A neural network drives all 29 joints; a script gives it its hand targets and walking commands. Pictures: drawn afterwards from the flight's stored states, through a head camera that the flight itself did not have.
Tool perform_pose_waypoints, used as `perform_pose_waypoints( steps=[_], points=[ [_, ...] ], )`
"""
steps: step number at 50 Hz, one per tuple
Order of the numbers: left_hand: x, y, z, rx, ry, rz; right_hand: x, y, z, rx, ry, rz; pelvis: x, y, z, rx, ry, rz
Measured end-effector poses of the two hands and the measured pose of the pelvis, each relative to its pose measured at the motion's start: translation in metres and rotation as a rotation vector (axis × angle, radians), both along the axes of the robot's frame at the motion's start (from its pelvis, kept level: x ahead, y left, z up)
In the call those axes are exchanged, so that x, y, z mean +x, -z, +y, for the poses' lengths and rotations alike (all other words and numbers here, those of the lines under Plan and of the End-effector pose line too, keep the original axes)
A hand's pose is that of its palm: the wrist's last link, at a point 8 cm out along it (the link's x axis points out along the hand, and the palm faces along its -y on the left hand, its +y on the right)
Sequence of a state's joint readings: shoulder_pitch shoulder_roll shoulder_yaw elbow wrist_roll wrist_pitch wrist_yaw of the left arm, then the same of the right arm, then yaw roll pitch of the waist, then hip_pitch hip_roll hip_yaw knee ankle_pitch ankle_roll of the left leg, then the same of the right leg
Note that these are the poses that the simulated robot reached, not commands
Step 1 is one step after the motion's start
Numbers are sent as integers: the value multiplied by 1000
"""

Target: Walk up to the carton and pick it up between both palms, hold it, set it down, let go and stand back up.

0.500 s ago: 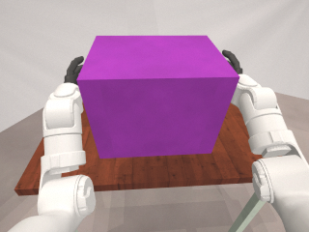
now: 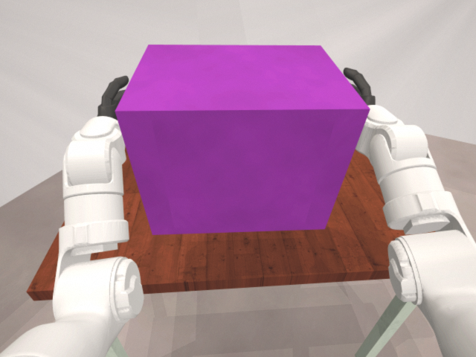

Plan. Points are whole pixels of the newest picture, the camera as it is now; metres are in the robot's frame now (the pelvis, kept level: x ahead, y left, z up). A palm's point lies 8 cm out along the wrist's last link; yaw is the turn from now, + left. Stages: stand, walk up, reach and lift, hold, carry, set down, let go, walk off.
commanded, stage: hold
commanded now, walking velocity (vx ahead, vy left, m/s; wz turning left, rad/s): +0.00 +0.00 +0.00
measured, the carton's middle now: (238, 138) +0.39 +0.00 +0.23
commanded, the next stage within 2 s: none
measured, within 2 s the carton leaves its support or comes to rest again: neither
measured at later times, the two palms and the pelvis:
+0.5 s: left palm (113, 131) +0.36 +0.19 +0.26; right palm (362, 118) +0.37 -0.19 +0.27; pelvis +0.00 +0.00 +0.00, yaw +0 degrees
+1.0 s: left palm (109, 136) +0.36 +0.20 +0.25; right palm (357, 116) +0.37 -0.18 +0.28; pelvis +0.00 +0.00 +0.00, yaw +1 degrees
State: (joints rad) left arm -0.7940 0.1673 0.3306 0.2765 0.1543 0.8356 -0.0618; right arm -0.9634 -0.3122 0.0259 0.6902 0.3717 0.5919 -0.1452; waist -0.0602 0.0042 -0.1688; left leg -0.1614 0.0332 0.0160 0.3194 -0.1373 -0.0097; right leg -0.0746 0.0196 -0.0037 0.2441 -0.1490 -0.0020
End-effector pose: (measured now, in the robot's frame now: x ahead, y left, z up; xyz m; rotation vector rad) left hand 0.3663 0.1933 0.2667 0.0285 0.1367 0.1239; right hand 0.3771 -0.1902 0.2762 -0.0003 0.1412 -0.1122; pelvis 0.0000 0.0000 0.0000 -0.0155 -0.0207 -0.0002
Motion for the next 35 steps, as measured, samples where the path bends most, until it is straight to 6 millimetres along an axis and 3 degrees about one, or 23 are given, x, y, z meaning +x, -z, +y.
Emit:
perform_pose_waypoints(
  steps=[13,35],
  points=[
    [-4,11,2,-22,-6,-1,-2,3,2,-8,-4,2,6,0,-2,-1,-6,-17],
    [-7,3,0,-12,-5,0,-6,3,0,2,-2,4,-2,0,-2,1,2,-5]
  ],
)
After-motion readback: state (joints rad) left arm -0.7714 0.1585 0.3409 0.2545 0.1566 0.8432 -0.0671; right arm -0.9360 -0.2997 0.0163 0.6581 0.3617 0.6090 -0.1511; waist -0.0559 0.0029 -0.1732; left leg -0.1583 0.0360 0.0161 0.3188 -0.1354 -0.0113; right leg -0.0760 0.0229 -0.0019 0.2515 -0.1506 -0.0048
